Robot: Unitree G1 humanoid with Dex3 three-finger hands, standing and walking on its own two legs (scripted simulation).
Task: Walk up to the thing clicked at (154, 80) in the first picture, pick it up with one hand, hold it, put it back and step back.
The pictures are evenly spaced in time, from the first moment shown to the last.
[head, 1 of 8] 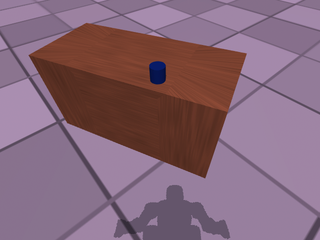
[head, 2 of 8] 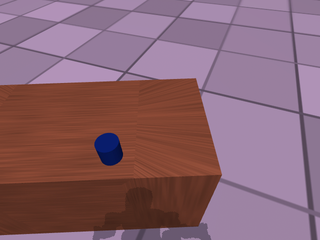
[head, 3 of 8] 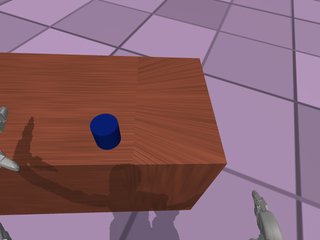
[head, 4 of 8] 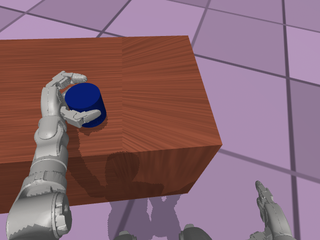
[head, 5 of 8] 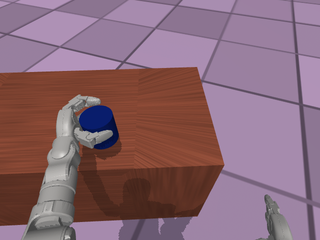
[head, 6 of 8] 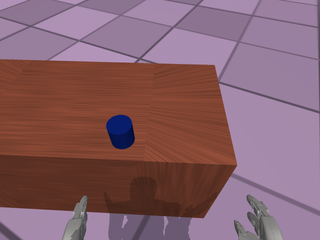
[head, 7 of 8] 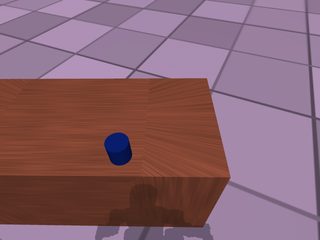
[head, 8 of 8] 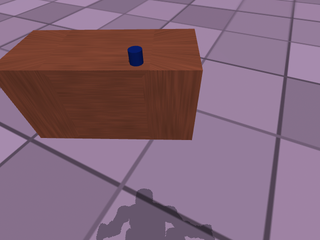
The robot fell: no
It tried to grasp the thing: yes
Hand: left
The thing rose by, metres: 0.23
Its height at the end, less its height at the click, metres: +0.00
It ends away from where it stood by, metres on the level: 0.01
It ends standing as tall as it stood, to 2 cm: yes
